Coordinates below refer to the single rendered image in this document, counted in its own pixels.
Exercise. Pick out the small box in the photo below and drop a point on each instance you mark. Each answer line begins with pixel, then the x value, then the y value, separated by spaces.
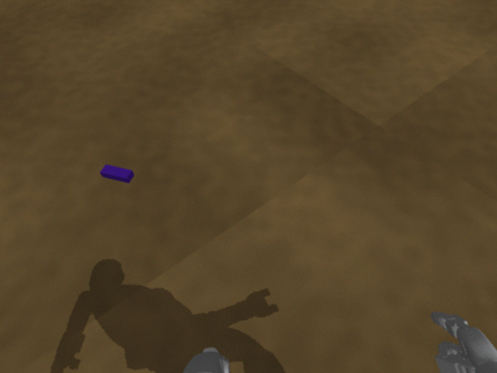
pixel 117 173

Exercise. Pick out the right robot hand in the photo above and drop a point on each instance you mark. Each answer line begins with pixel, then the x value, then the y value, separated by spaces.
pixel 474 348

